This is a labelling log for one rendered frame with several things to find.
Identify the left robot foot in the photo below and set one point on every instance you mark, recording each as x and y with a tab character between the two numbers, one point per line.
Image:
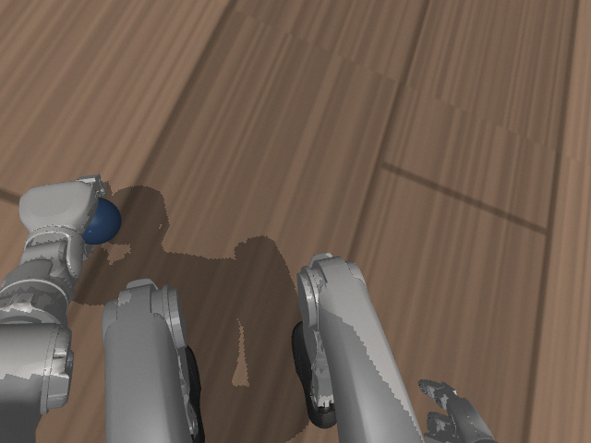
194	396

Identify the left robot arm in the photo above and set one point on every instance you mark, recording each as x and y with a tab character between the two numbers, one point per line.
36	362

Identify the right robot foot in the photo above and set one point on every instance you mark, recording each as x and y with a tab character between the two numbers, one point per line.
319	416

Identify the ball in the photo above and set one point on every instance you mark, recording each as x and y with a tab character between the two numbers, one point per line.
104	225

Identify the left robot hand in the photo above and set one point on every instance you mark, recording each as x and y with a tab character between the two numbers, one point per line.
70	205

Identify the right robot hand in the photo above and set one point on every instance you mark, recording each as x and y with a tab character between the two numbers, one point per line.
463	424

